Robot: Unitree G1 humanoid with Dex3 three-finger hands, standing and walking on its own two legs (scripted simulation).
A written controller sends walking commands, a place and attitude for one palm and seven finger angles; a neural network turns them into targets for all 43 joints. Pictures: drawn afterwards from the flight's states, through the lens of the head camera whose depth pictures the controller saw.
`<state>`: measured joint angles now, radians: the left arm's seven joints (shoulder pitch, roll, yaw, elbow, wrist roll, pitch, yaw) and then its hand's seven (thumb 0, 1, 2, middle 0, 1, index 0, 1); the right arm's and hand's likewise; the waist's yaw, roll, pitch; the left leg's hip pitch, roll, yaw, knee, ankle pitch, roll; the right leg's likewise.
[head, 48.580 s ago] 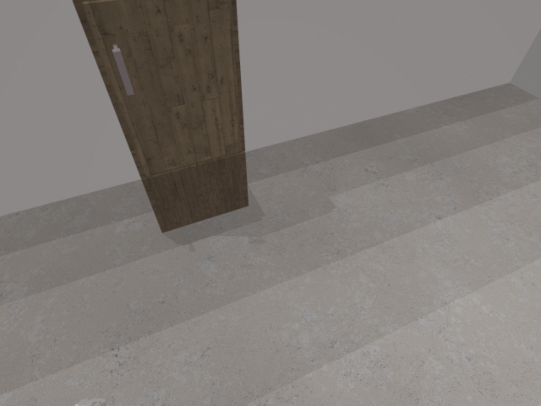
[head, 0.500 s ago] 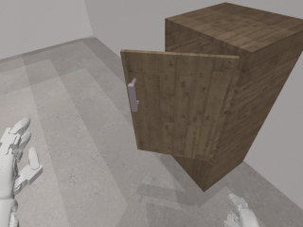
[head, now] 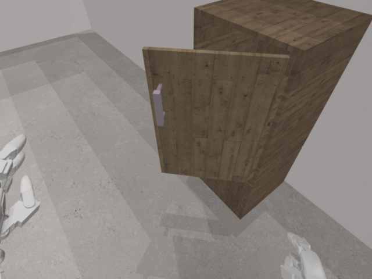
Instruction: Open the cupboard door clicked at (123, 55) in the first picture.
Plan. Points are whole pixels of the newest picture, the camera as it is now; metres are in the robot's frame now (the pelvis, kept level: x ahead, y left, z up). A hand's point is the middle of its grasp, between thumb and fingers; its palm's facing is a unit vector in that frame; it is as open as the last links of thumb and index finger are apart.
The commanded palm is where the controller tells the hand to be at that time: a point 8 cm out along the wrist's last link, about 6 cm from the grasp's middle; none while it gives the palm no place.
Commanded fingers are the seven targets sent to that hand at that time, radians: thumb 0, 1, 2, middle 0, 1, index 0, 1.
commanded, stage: step back with the hand held close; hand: left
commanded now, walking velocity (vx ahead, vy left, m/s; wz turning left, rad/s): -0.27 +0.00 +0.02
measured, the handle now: (160, 105) +0.61 +0.13 +0.03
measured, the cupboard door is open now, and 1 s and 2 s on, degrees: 44 44 44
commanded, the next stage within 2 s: stop stepping back and stand still in 1.12 s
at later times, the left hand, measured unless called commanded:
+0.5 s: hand (1, 242) +0.14 +0.27 +0.15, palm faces +0.43 -0.77 -0.47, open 7.4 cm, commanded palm +0.07 +0.31 +0.17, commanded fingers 0.00 0.90 0.90 -0.20 -0.30 -0.20 -0.30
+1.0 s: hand out of the picture +0.08 +0.27 +0.16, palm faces +0.43 -0.77 -0.48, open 7.4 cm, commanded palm +0.00 +0.31 +0.17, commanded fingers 0.00 0.90 0.90 -0.20 -0.30 -0.20 -0.30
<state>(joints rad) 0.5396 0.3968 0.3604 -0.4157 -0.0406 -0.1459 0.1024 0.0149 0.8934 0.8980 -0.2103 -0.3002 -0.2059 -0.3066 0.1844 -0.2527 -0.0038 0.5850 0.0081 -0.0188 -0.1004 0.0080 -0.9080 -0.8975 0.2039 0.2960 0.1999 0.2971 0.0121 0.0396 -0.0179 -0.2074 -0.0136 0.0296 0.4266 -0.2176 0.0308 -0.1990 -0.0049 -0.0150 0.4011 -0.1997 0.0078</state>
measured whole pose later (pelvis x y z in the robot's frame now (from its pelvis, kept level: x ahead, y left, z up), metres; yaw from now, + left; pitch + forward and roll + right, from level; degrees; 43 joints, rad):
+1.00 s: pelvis -0.12 +0.00 -0.02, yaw +3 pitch +1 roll -1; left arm 0.51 0.47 0.45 -0.55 -0.01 -0.25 0.13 0.01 0.89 0.90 -0.22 -0.30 -0.21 -0.31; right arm 0.16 -0.20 -0.02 0.59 -0.02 -0.06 -0.09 0.01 -0.91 -0.90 0.20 0.30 0.20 0.30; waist -0.01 -0.06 0.03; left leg -0.41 -0.01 -0.02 0.61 -0.21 0.03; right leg -0.48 0.05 0.06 0.80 -0.33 0.02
